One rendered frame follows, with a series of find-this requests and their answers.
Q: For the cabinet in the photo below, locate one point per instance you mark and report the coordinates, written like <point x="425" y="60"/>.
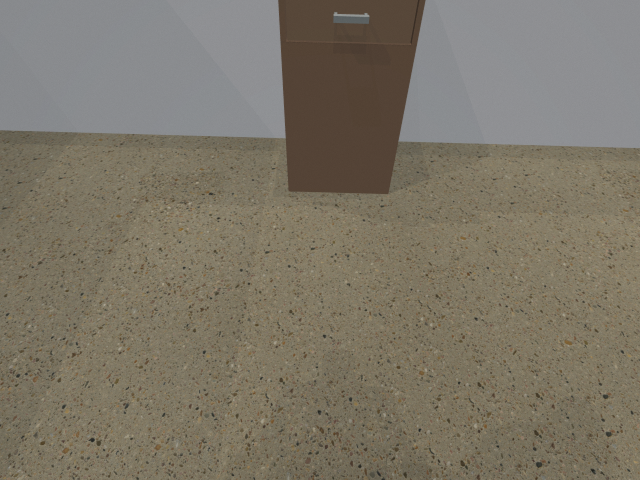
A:
<point x="343" y="105"/>

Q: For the handle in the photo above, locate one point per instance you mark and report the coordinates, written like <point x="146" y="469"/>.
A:
<point x="351" y="18"/>

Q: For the drawer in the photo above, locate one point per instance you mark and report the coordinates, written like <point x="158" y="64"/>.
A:
<point x="390" y="21"/>

